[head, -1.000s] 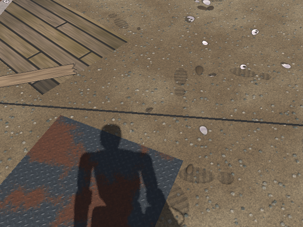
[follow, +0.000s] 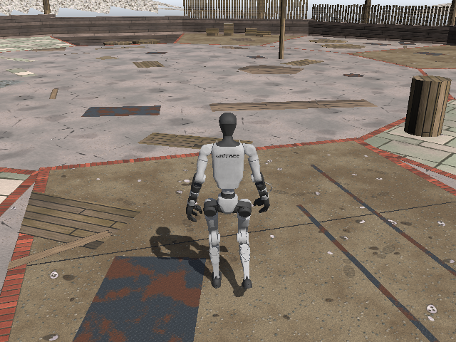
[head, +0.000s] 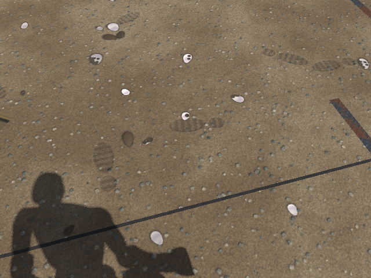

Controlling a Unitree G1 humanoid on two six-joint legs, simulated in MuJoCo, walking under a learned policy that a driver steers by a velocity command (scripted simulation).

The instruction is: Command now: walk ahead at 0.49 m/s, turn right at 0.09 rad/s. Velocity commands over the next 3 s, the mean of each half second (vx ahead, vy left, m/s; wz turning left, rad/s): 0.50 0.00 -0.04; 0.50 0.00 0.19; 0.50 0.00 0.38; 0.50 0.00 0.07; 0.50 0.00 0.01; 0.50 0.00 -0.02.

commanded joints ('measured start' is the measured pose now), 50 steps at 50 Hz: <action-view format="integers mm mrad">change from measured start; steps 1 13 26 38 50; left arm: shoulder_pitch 30 -356 -105 43 88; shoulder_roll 68 50 104 163 72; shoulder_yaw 23 2 28 41 -1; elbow -67 -202 -139 -29 -84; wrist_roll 7 2 27 21 37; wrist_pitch -6 -13 -22 -17 -27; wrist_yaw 8 -14 -35 0 6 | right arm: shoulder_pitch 22 235 121 -156 241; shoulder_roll -66 -154 -115 -50 -285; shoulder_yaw -6 -20 -11 0 -91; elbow -29 61 -6 -97 -101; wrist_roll -8 24 15 18 22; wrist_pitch -10 24 18 42 50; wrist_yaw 6 -21 -24 -7 11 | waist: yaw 23 -85 -2 59 -83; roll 73 86 -32 -22 264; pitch -48 34 -87 26 -431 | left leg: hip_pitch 149 247 -317 -363 763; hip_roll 280 268 209 174 429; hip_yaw -339 -155 -131 -68 -891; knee -287 -277 738 235 -94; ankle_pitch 9 116 -145 258 -88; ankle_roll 184 134 -22 -44 378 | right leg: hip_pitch -188 -216 317 340 -298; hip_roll -127 -86 -246 -205 74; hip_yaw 25 -71 210 -62 -54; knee -30 -648 -1021 -1126 153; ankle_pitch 71 417 328 407 -213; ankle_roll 5 49 -160 -122 78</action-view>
